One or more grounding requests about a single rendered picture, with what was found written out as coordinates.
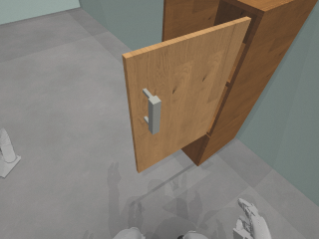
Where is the handle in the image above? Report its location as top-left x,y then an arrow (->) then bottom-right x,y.
143,89 -> 161,134

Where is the cupboard door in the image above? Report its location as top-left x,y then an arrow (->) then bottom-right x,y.
122,16 -> 251,173

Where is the left robot thigh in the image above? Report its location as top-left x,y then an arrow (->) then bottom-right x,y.
113,229 -> 146,239

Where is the robot left hand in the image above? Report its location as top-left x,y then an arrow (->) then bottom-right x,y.
0,127 -> 21,179

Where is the robot right hand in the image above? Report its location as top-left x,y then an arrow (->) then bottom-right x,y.
233,198 -> 272,239

